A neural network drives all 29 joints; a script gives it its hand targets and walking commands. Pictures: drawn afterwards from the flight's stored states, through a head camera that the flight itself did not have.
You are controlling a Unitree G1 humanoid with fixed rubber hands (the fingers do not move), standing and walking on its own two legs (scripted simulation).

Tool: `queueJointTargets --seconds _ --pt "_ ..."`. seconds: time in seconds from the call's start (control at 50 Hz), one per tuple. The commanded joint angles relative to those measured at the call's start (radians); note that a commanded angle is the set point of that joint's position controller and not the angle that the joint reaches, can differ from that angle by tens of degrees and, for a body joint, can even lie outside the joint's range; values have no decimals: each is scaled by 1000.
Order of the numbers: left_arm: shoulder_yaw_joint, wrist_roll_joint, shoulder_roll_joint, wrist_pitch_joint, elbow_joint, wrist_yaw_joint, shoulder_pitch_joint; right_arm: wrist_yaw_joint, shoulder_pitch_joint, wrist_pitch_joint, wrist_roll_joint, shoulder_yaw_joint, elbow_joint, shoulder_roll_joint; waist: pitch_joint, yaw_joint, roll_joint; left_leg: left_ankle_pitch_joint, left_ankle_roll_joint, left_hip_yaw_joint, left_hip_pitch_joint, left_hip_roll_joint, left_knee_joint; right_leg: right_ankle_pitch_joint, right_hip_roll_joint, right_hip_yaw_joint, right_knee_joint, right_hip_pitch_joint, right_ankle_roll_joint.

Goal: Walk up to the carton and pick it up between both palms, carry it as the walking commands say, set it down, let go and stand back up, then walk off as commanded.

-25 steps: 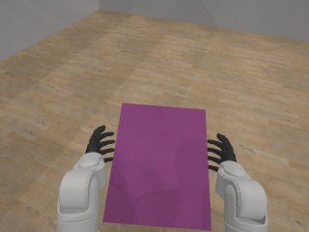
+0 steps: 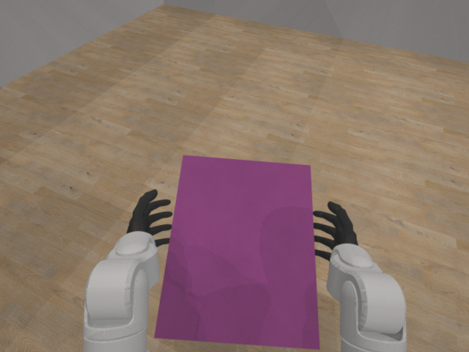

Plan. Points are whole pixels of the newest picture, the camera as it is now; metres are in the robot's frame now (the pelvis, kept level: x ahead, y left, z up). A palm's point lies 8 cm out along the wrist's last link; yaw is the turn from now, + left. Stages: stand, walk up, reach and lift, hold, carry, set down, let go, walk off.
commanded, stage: carry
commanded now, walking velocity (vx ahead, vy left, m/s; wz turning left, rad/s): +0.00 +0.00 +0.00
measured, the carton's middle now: (239, 249) +0.30 +0.01 +0.00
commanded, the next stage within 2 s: none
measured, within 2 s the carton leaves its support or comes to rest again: neither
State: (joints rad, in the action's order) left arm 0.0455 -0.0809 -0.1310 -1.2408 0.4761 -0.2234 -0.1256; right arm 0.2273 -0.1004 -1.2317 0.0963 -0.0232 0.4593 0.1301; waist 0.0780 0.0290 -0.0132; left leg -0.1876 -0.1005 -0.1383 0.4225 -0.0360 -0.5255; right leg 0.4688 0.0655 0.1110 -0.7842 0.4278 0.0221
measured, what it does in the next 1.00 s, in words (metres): steps on the spot: right foot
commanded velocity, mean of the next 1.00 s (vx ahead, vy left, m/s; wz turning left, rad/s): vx -0.04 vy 0.00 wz -0.08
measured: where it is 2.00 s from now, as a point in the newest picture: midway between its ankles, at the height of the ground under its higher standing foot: outside the picture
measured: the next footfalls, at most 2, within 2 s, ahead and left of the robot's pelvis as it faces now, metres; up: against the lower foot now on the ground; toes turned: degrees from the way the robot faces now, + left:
right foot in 0.04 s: +0.02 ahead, -0.12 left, +0.00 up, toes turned +1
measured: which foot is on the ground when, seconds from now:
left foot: down 0.00-1.00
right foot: up 0.00-0.02, down 0.04-1.00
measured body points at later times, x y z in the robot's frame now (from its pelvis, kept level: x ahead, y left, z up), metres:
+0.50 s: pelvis -0.02 +0.04 +0.01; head -0.04 +0.05 +0.46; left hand +0.25 +0.19 +0.10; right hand +0.24 -0.11 +0.10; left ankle +0.05 +0.06 -0.73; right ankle -0.02 -0.10 -0.72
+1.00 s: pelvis -0.03 +0.00 +0.00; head -0.05 +0.00 +0.45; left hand +0.25 +0.14 +0.11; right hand +0.22 -0.16 +0.10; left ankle +0.05 +0.06 -0.73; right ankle -0.01 -0.10 -0.73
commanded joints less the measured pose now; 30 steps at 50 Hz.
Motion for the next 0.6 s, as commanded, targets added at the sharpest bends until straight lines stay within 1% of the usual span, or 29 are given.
queueJointTargets --seconds 0.0,0.02,0.04,0.06,0.08,0.1,0.12,0.14,0.16,0.18,0.22,0.28,0.36,0.48,0.58 --pt "-624 398 -940 15 79 284 -370 -235 -385 34 -355 577 116 978 336 -19 81 140 -65 240 -215 268 144 -139 34 -9 287 -174 -10" --pt "-612 391 -933 14 61 287 -360 -234 -384 30 -351 580 100 973 320 -18 36 86 -21 219 -141 241 125 -210 81 -64 375 -266 -19" --pt "-604 377 -933 18 42 288 -350 -234 -396 28 -349 586 97 975 312 -15 -81 7 28 196 -67 192 73 -185 196 -225 400 -299 -55" --pt "-605 367 -945 28 37 288 -357 -241 -431 23 -366 605 126 975 288 -23 -171 -68 59 173 -86 161 60 -176 270 -301 422 -216 -82" --pt "-607 374 -956 31 48 289 -380 -247 -464 24 -379 613 141 989 250 -31 -153 -61 67 177 -132 158 75 -134 251 -264 429 -146 -68" --pt "-602 376 -962 30 54 289 -394 -250 -483 25 -389 619 143 1002 216 -34 -90 -28 63 203 -176 168 120 -71 197 -198 409 -88 -40" --pt "-595 375 -960 26 54 288 -400 -252 -491 24 -393 615 139 1005 204 -35 -32 -27 55 241 -186 192 168 -60 147 -152 371 -75 -23" --pt "-589 372 -955 23 53 285 -397 -254 -488 22 -396 609 131 1003 203 -34 7 -62 53 281 -174 220 215 -87 115 -119 327 -89 -13" --pt "-588 369 -950 21 57 280 -398 -256 -480 19 -399 605 124 1001 216 -35 30 -88 55 310 -169 242 254 -96 95 -103 291 -104 -11" --pt "-590 368 -948 18 61 276 -402 -258 -473 16 -401 601 116 998 231 -36 46 -106 58 320 -166 256 282 -101 83 -89 265 -118 -10" --pt "-593 365 -948 13 56 271 -402 -259 -461 13 -400 592 103 993 249 -35 60 -118 65 314 -178 263 311 -103 75 -70 241 -128 -8" --pt "-596 369 -953 8 47 269 -410 -261 -454 12 -397 578 92 990 258 -37 75 -85 80 300 -212 267 321 -99 66 -55 230 -117 -2" --pt "-598 375 -957 6 39 269 -421 -262 -448 11 -389 560 82 986 268 -40 83 -75 96 291 -246 271 328 -77 54 -35 215 -102 3" --pt "-595 382 -957 4 37 272 -439 -259 -453 11 -382 553 90 985 267 -42 81 -167 100 285 -238 276 354 -62 33 -16 200 -110 -2" --pt "-589 382 -952 5 40 274 -443 -257 -465 10 -385 560 108 982 270 -42 76 -217 98 266 -203 260 362 -69 21 -15 234 -155 -16"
